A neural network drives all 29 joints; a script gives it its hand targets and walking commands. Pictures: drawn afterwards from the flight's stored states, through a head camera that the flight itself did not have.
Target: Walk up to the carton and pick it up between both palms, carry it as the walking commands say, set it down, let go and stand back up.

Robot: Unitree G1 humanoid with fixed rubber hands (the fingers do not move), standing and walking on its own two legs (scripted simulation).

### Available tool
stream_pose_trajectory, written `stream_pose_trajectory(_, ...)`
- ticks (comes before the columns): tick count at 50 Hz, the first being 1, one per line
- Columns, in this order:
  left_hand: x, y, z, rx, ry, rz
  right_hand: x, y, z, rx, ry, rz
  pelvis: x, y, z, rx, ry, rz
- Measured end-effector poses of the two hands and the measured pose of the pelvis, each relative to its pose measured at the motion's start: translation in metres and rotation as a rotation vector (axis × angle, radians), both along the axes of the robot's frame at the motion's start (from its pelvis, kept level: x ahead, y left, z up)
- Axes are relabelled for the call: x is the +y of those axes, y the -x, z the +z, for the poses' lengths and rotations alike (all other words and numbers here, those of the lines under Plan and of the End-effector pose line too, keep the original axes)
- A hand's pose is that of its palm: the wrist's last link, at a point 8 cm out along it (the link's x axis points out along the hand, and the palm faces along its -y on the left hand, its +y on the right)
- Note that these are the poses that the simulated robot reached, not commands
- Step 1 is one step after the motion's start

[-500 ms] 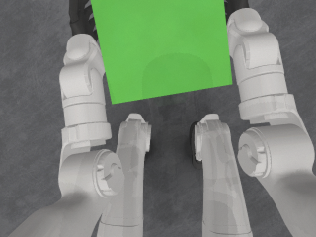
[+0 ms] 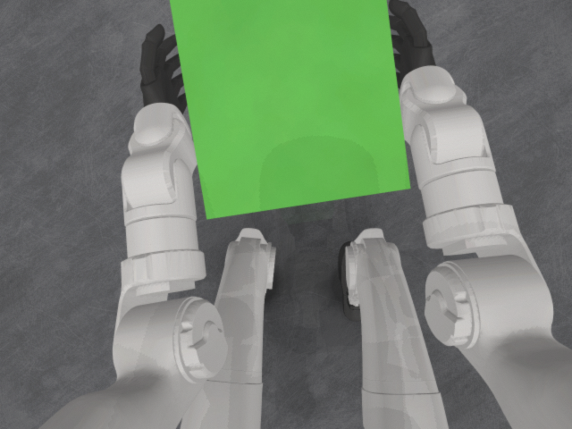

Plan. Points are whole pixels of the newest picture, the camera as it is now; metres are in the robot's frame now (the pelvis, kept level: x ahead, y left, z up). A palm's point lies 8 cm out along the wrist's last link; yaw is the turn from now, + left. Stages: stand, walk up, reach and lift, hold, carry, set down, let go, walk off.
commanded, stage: reach and lift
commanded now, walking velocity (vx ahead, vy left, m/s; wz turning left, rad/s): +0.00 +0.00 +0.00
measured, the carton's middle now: (289, 92) +0.51 +0.04 -0.13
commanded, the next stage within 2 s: none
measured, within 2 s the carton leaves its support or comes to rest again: neither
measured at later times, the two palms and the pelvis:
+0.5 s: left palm (125, 92) +0.45 +0.18 +0.03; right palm (437, 57) +0.49 -0.10 +0.01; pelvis +0.02 +0.00 +0.07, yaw +0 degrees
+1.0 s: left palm (18, 37) +0.44 +0.18 +0.14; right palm out of the picture +0.47 -0.10 +0.12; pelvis +0.10 +0.01 +0.14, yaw -1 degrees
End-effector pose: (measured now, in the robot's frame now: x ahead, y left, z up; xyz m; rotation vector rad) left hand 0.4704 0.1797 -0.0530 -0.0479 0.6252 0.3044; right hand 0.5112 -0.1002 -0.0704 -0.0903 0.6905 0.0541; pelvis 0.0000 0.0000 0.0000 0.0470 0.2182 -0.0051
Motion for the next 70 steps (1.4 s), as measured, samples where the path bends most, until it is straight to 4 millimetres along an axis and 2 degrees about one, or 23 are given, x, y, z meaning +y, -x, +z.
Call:
stream_pose_trajectory(28, 0.002, 0.019, 0.09, 0.008, 0.007, -0.008, 0.001, 0.023, 0.088, 0.01, -0.002, -0.008, 0.003, -0.025, 0.073, -0.085, 0.014, -0.004)
stream_pose_trajectory(33, 0.001, 0.024, 0.112, 0.029, 0.012, -0.013, 0.0, 0.029, 0.11, 0.032, -0.005, -0.014, 0.004, -0.038, 0.086, -0.037, 0.017, -0.001)
stream_pose_trajectory(38, 0.0, 0.03, 0.141, 0.058, 0.02, -0.015, -0.002, 0.035, 0.14, 0.065, -0.016, -0.018, 0.006, -0.062, 0.101, 0.045, 0.018, 0.006)
stream_pose_trajectory(47, -0.002, 0.031, 0.188, 0.05, 0.002, -0.033, -0.006, 0.037, 0.184, 0.053, -0.027, -0.014, 0.007, -0.094, 0.131, 0.01, 0.015, -0.007)
stream_pose_trajectory(60, 0.008, 0.036, 0.216, 0.061, -0.008, -0.038, 0.005, 0.045, 0.207, 0.059, -0.015, -0.001, 0.005, -0.127, 0.161, -0.075, 0.029, 0.005)
stream_pose_trajectory(70, 0.009, 0.042, 0.244, 0.039, -0.012, -0.069, 0.005, 0.057, 0.238, 0.033, -0.005, -0.03, 0.007, -0.14, 0.174, -0.156, 0.037, 0.019)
